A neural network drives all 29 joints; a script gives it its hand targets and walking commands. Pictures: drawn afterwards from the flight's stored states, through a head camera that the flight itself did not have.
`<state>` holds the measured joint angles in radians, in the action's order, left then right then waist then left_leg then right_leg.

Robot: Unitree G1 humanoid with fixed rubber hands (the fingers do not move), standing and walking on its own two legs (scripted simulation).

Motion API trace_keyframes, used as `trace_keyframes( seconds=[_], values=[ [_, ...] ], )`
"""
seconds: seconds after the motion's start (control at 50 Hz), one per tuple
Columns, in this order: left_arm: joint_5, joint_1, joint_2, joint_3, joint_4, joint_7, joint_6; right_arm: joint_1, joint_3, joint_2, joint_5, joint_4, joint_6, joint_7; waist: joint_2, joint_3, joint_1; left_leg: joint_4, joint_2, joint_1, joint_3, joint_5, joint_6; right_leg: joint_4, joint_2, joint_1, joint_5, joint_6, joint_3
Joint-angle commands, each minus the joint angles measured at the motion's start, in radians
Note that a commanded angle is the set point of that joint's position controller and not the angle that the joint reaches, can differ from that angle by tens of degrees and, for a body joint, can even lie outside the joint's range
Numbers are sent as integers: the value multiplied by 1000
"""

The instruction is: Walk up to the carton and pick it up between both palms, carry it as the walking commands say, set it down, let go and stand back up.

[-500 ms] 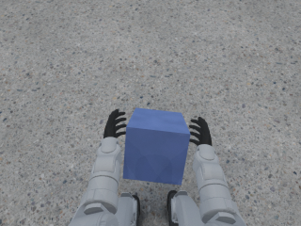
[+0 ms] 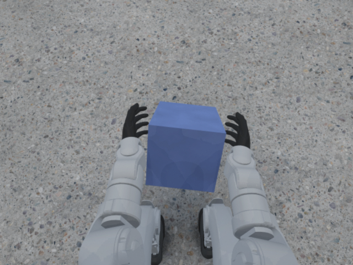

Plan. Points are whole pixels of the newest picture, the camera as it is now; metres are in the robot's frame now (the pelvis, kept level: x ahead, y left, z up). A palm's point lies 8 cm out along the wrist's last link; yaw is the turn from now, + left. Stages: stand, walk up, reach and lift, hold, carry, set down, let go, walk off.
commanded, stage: set down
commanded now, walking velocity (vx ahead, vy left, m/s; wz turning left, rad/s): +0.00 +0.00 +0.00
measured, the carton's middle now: (184, 142) +0.43 +0.00 -0.18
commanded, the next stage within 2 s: none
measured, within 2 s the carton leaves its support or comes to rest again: neither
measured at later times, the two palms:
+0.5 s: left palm (138, 137) +0.43 +0.12 -0.14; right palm (230, 143) +0.41 -0.13 -0.16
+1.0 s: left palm (142, 137) +0.46 +0.13 -0.23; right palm (223, 142) +0.45 -0.13 -0.24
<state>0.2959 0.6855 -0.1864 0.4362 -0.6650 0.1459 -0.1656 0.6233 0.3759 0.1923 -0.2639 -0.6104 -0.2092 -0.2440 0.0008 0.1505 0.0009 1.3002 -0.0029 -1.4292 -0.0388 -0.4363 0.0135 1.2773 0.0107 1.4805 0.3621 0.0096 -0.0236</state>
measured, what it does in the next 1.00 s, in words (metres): lowers itself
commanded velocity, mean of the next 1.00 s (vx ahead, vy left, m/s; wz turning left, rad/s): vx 0.00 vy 0.00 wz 0.00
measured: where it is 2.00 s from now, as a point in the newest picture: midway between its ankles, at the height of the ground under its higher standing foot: (181, 244)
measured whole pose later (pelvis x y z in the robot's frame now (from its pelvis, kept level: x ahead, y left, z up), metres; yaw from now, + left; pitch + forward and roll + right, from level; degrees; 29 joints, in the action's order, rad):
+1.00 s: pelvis -0.03 +0.00 -0.14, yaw +2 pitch +43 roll +2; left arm 0.23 1.04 -0.09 0.44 -0.69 0.17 -0.26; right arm 0.99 0.43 0.07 -0.26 -0.65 -0.30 -0.22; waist 0.00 0.05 0.00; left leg 1.76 -0.03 -2.00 -0.04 -0.51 0.01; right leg 1.74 0.02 2.05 0.43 -0.01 -0.04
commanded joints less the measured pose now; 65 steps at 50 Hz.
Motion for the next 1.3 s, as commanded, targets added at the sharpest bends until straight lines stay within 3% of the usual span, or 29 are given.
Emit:
trace_keyframes(
  seconds=[0.0,0.1,0.12,0.18,0.22,0.32,0.34,0.5,0.52,0.58,0.6,0.68,0.7,0.72,0.78,0.8,0.84,0.86,0.9,0.94,1.0,1.02,1.04,1.06,1.08,1.1,1.24,1.26,1.28],
  values=[
    [-157,686,-867,-585,-36,-258,21,758,-580,878,143,0,62,280,-34,886,-14,-59,-187,200,73,105,-19,-29,150,-532,-120,-28,-36],
    [-162,700,-845,-556,-75,-252,11,790,-562,887,135,-4,48,277,15,893,6,-11,-188,166,75,92,-15,24,154,-467,-99,-40,-10],
    [-142,670,-879,-529,-92,-252,7,820,-581,897,145,27,49,282,43,881,-33,2,-200,176,70,126,-11,28,150,-484,-124,-43,-18],
    [-147,691,-864,-537,-104,-248,-8,798,-534,875,136,-14,39,287,-18,875,11,17,-189,150,63,112,-24,63,156,-415,-116,-41,3],
    [-137,668,-876,-530,-78,-247,2,789,-565,882,145,-2,39,288,29,939,-24,54,-202,124,60,153,-21,82,158,-441,-169,-46,-7],
    [-178,745,-885,-550,-67,-255,-6,855,-543,863,137,3,30,283,47,944,35,93,-205,68,57,148,-32,126,157,-385,-162,-53,18],
    [-170,747,-847,-551,-52,-251,-4,886,-564,862,162,6,32,284,38,962,-30,101,-203,51,56,143,-27,130,158,-380,-152,-54,-1],
    [-199,865,-845,-566,-64,-253,-23,920,-526,858,162,-42,11,277,37,946,22,165,-200,-1,54,72,-31,198,161,-300,-94,-49,23],
    [-185,849,-839,-554,-96,-253,-34,963,-524,839,184,-29,11,290,2,957,-18,160,-199,2,42,71,-32,206,157,-270,-79,-52,26],
    [-189,861,-828,-553,-88,-253,-35,982,-521,841,175,-9,10,289,50,989,13,208,-201,-3,52,116,-30,227,163,-249,-115,-59,41],
    [-215,943,-820,-591,3,-259,-26,1032,-538,843,205,33,8,291,14,1033,-16,216,-203,-44,31,110,-36,242,161,-282,-137,-56,26],
    [-204,925,-845,-545,-111,-268,-51,1051,-506,805,165,-31,-11,292,64,942,18,237,-201,-126,45,33,-37,264,154,-221,-58,-51,42],
    [-202,961,-842,-541,-95,-273,-53,1079,-513,836,190,-14,-13,297,47,1002,-17,245,-200,-89,32,27,-33,280,159,-236,-49,-54,36],
    [-198,972,-860,-553,-74,-270,-55,1079,-495,808,176,-1,-6,298,-20,960,5,240,-197,-95,32,69,-45,291,160,-183,-92,-43,41],
    [-227,964,-862,-565,-56,-267,-53,1131,-548,815,206,71,-3,300,37,1108,-11,291,-203,-63,23,144,-38,313,157,-224,-143,-55,45],
    [-221,992,-835,-561,-75,-271,-58,1075,-493,830,188,-51,-23,303,32,1029,24,294,-201,-98,28,75,-39,310,152,-176,-81,-54,48],
    [-201,1005,-796,-530,-67,-264,-59,1133,-499,820,188,-51,-21,312,48,987,-24,295,-191,-147,34,55,-38,338,156,-126,-66,-55,56],
    [-216,1012,-821,-545,-61,-268,-61,1124,-481,813,185,-44,-21,314,54,1005,21,300,-191,-110,38,63,-36,342,157,-119,-62,-54,67],
    [-236,1057,-822,-562,-37,-269,-62,1175,-508,790,209,9,-17,315,18,1058,-10,322,-196,-108,26,101,-46,363,157,-129,-100,-49,56],
    [-264,1083,-836,-598,-19,-273,-68,1191,-526,782,221,38,-19,315,31,1101,34,344,-196,-132,22,122,-49,380,151,-142,-139,-47,71],
    [-248,1080,-826,-594,-47,-267,-74,1204,-526,788,221,15,-24,314,29,1139,20,366,-198,-133,21,114,-48,390,153,-130,-129,-53,64],
    [-227,1052,-780,-561,-86,-262,-77,1183,-519,781,229,-44,-25,321,5,1092,-33,364,-185,-127,24,100,-47,425,155,-76,-107,-50,63],
    [-245,1109,-815,-585,-4,-267,-69,1177,-504,799,215,-48,-33,323,46,1113,25,371,-194,-165,26,114,-47,409,155,-101,-133,-53,69],
    [-245,1068,-805,-575,-49,-265,-75,1230,-544,766,249,23,-18,329,-3,1133,-38,382,-186,-126,9,136,-47,446,156,-78,-133,-48,71],
    [-264,1081,-805,-590,-36,-264,-73,1264,-551,755,236,23,-22,326,68,1191,14,400,-189,-139,34,130,-42,448,147,-108,-133,-55,79],
    [-279,1140,-808,-614,1,-267,-70,1242,-537,769,246,25,-18,323,4,1199,14,412,-188,-124,12,108,-48,459,154,-116,-127,-43,65],
    [-336,1250,-759,-695,38,-262,-87,1356,-582,695,303,46,-25,322,-16,1329,22,454,-164,-35,2,102,-47,514,135,-179,-120,-35,73],
    [-374,1302,-725,-743,153,-253,-80,1399,-648,690,340,129,-25,315,9,1515,5,493,-160,9,-2,166,-51,550,132,-283,-198,-40,73],
    [-364,1285,-703,-718,43,-257,-94,1359,-629,690,324,33,-36,319,41,1434,36,489,-151,-17,10,99,-40,544,123,-269,-134,-40,72]
  ],
)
